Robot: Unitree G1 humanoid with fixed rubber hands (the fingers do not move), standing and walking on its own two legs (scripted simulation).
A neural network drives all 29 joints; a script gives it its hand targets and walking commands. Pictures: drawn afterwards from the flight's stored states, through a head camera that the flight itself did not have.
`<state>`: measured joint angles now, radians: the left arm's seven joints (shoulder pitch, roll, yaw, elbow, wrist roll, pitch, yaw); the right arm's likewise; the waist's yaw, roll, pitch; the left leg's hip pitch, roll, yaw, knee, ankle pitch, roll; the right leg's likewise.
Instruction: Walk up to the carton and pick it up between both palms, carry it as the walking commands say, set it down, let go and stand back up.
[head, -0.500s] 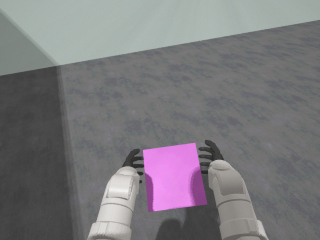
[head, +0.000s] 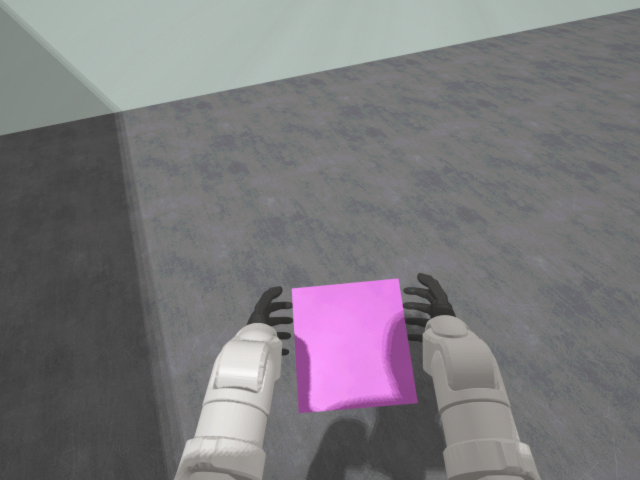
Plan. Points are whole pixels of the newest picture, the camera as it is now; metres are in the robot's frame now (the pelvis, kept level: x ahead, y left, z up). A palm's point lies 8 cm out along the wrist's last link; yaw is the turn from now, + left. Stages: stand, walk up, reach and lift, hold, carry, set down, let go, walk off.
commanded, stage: carry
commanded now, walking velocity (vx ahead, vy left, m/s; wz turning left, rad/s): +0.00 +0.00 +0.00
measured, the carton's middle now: (350, 347) +0.35 -0.01 -0.06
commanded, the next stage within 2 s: hold in 1.18 s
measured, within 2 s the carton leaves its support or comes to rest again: neither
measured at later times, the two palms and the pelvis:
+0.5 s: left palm (264, 333) +0.31 +0.11 +0.03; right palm (443, 323) +0.32 -0.13 +0.04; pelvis +0.01 +0.00 +0.00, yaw +0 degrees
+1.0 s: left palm (260, 323) +0.32 +0.11 +0.04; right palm (438, 312) +0.33 -0.12 +0.05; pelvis +0.02 +0.00 +0.00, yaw -1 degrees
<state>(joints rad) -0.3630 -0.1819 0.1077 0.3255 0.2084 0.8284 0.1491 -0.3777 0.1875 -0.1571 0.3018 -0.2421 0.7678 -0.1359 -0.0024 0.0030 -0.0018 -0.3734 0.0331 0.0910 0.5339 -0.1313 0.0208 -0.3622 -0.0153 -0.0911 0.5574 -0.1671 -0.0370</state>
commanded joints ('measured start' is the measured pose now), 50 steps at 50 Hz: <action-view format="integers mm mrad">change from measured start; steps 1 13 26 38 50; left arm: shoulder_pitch -620 -626 -601 -630 -541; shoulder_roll -1094 -1095 -1087 -1088 -1032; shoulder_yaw -520 -533 -535 -545 -521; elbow -227 -237 -202 -228 -288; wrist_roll -278 -289 -283 -300 -313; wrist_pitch -123 -137 -145 -146 -110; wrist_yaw -264 -265 -271 -267 -224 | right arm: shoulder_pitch -437 -436 -406 -413 -349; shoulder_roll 1145 1140 1130 1132 1073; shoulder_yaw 564 578 580 571 540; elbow -56 -68 -25 -32 -114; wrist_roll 311 318 306 313 323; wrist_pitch -40 -55 -61 -62 -31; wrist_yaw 266 267 276 273 229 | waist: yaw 1 3 5 6 7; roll -12 -13 -22 -3 -16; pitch -395 -413 -421 -410 -416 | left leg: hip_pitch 134 148 154 158 159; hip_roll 79 75 87 94 99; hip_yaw -150 -134 -126 -131 -132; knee -110 -77 -70 -83 -83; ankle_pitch -231 -173 -95 -94 -79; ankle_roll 8 1 2 5 10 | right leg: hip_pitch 65 62 113 119 132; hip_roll -101 -104 -105 -104 -101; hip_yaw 160 168 154 153 142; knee -166 -162 -123 -108 -97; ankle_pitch -229 -185 -38 -23 7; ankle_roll -21 -25 -19 -14 -12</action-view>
